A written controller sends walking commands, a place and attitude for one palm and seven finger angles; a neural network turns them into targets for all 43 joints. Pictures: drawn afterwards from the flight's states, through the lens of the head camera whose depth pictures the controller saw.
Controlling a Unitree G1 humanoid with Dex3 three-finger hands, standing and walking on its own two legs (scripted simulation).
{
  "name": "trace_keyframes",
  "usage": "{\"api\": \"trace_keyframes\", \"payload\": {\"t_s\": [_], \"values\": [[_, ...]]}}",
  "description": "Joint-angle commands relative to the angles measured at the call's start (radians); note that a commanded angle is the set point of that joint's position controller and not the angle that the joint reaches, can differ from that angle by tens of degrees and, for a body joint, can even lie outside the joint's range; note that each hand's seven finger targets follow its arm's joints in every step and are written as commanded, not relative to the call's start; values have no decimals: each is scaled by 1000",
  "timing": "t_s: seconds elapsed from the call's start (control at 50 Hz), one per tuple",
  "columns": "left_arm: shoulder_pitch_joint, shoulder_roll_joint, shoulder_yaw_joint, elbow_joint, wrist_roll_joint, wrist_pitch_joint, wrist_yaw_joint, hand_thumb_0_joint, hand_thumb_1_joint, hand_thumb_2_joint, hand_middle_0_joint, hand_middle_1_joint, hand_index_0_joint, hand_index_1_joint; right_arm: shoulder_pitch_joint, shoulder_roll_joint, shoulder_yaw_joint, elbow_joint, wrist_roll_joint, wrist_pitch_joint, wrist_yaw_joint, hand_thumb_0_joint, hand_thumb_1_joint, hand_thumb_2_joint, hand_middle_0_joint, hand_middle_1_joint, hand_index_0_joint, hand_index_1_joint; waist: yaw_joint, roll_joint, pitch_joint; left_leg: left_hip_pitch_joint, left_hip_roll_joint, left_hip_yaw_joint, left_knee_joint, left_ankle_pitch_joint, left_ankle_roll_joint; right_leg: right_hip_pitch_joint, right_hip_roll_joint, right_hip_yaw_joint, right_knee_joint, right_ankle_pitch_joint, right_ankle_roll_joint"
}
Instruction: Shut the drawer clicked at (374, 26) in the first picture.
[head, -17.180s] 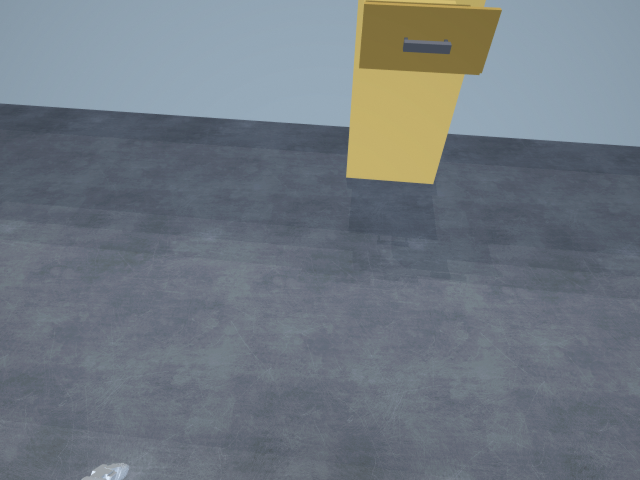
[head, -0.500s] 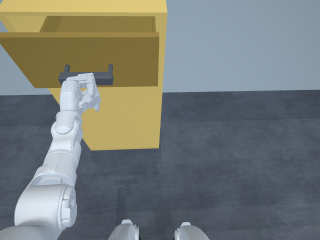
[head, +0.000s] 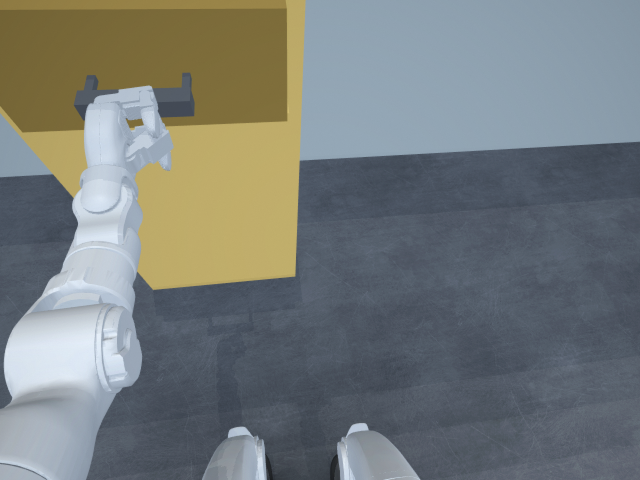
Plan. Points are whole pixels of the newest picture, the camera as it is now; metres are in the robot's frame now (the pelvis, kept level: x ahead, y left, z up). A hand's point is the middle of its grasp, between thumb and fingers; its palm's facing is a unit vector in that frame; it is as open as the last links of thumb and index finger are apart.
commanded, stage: push the drawer shut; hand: left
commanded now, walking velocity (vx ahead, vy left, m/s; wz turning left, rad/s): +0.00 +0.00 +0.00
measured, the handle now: (138, 92) +0.60 +0.18 +0.08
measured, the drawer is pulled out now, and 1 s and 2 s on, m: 0.02 0.00 0.00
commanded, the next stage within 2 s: pull the fist back off the drawer in 0.38 s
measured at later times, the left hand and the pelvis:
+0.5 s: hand (161, 122) +0.55 +0.15 +0.08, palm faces +0.05 -1.00 -0.05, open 2.9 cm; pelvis -0.01 +0.00 -0.01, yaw +1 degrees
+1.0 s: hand (174, 125) +0.54 +0.13 +0.08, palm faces +0.03 -1.00 -0.03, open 3.2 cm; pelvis -0.01 +0.01 -0.01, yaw -1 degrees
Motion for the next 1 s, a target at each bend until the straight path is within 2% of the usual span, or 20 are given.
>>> {"api": "trace_keyframes", "payload": {"t_s": [0.0,0.02,0.12,0.14,0.22,0.28,0.32,0.38,0.46,0.52,0.56,0.6,0.64,0.68,0.7,0.72,0.78,0.82,0.88,0.98], "values": [[-623,226,15,-201,9,-63,14,0,900,900,-1400,-1600,-1400,-1600,170,-179,-54,-43,-5,-10,-10,0,-900,-900,200,300,200,300,-77,69,-419,403,-13,-79,-95,216,12,32,27,30,-145,181,-2],[-620,269,45,-195,17,-62,19,0,900,900,-1400,-1600,-1400,-1600,176,-184,-56,-43,-4,-7,-12,0,-900,-900,200,300,200,300,-72,70,-436,405,-10,-80,-91,226,12,34,26,31,-142,186,-2],[-685,262,25,-178,32,-52,18,0,900,900,-1400,-1600,-1400,-1600,204,-184,-51,-42,-15,-2,-7,0,-900,-900,200,300,200,300,-94,114,-474,426,-8,-90,-72,270,12,6,28,25,-128,208,-3],[-692,292,45,-187,37,-53,19,0,900,900,-1400,-1600,-1400,-1600,211,-187,-53,-42,-17,0,-7,0,-900,-900,200,300,200,300,-87,126,-493,436,-5,-94,-68,290,9,7,28,24,-123,216,-6],[-758,268,15,-157,43,-40,25,0,900,900,-1400,-1600,-1400,-1600,224,-188,-50,-32,-16,7,-7,0,-900,-900,200,300,200,300,-124,107,-454,412,-4,-100,-64,249,13,-33,31,23,-133,184,0],[-812,305,30,-174,46,-39,37,0,900,900,-1400,-1600,-1400,-1600,231,-191,-47,-24,-18,-1,-12,0,-900,-900,200,300,200,300,-135,130,-467,405,-5,-101,-60,213,15,-41,32,25,-135,156,0],[-835,296,13,-174,50,-42,36,0,900,900,-1400,-1600,-1400,-1600,232,-190,-44,-22,-19,-4,-14,0,-900,-900,200,300,200,300,-142,159,-482,424,-4,-108,-57,220,12,-61,31,22,-130,155,-3],[-867,259,-30,-153,48,-34,39,0,900,900,-1400,-1600,-1400,-1600,226,-194,-41,-15,-17,-14,-17,0,-900,-900,200,300,200,300,-167,165,-437,410,-1,-117,-64,145,12,-113,31,19,-135,104,-3],[-912,262,-46,-162,46,-28,48,0,900,900,-1400,-1600,-1400,-1600,224,-200,-35,-14,-16,-32,-24,0,-900,-900,200,300,200,300,-180,187,-451,418,2,-130,-72,100,12,-142,27,17,-130,77,-3],[-904,287,-24,-159,49,-26,48,0,900,900,-1400,-1600,-1400,-1600,228,-202,-33,-20,-19,-37,-22,0,-900,-900,200,300,200,300,-166,194,-486,421,-2,-133,-68,115,9,-122,29,13,-121,84,-8],[-881,299,-9,-133,50,-16,48,0,900,900,-1400,-1600,-1400,-1600,223,-203,-31,-24,-20,-36,-19,0,-900,-900,200,300,200,300,-160,173,-465,390,-2,-131,-68,81,9,-120,29,12,-123,64,-7],[-860,260,-30,-100,45,-6,44,0,900,900,-1400,-1600,-1400,-1600,218,-202,-28,-29,-20,-38,-15,0,-900,-900,200,300,200,300,-164,161,-427,361,-6,-127,-73,43,13,-128,29,12,-128,43,-7],[-856,313,6,-112,45,-5,43,0,900,900,-1400,-1600,-1400,-1600,218,-209,-28,-39,-19,-36,-15,0,-900,-900,200,300,200,300,-148,147,-450,342,-7,-125,-73,34,13,-100,27,15,-125,36,-6],[-842,295,-2,-131,45,-5,39,0,900,900,-1400,-1600,-1400,-1600,218,-204,-31,-43,-20,-35,-12,0,-900,-900,200,300,200,300,-138,160,-465,364,-5,-129,-74,56,11,-100,26,11,-121,49,-8],[-832,255,-23,-133,42,-6,36,0,900,900,-1400,-1600,-1400,-1600,218,-202,-33,-45,-21,-34,-8,0,-900,-900,200,300,200,300,-139,179,-469,393,-6,-134,-74,75,9,-116,27,8,-116,61,-11],[-818,277,2,-142,41,-7,35,0,900,900,-1400,-1600,-1400,-1600,220,-206,-36,-42,-22,-30,-7,0,-900,-900,200,300,200,300,-129,170,-477,408,0,-138,-76,88,6,-116,27,3,-113,69,-11],[-767,231,-19,-156,34,-6,34,0,900,900,-1400,-1600,-1400,-1600,210,-203,-41,-50,-21,-23,2,0,-900,-900,200,300,200,300,-111,169,-467,419,-1,-141,-86,79,2,-117,26,1,-115,62,-12],[-720,234,-5,-179,31,-14,38,0,900,900,-1400,-1600,-1400,-1600,210,-204,-46,-55,-20,-16,6,0,-900,-900,200,300,200,300,-93,167,-489,457,3,-144,-94,118,-2,-103,28,-4,-112,82,-15],[-644,166,-36,-235,20,-20,40,0,900,900,-1400,-1600,-1400,-1600,202,-193,-54,-68,-18,-5,15,0,-900,-900,200,300,200,300,-71,149,-514,488,3,-129,-98,184,-2,-58,30,-6,-121,120,-14],[-471,201,25,-260,12,-21,55,0,900,900,-1400,-1600,-1400,-1600,191,-187,-60,-88,-9,23,21,0,-900,-900,200,300,200,300,-18,83,-491,452,-7,-88,-110,257,1,55,35,3,-139,186,-13]]}}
